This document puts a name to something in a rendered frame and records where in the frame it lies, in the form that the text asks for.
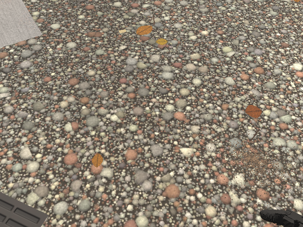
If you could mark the robot right hand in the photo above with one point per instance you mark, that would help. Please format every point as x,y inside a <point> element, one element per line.
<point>286,218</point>

